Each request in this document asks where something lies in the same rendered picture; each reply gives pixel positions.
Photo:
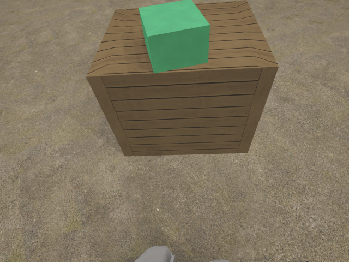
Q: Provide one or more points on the pedestal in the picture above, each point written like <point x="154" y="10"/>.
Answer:
<point x="209" y="108"/>

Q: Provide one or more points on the carton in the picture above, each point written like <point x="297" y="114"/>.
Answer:
<point x="176" y="35"/>

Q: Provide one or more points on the left robot thigh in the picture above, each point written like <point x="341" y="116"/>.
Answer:
<point x="156" y="254"/>

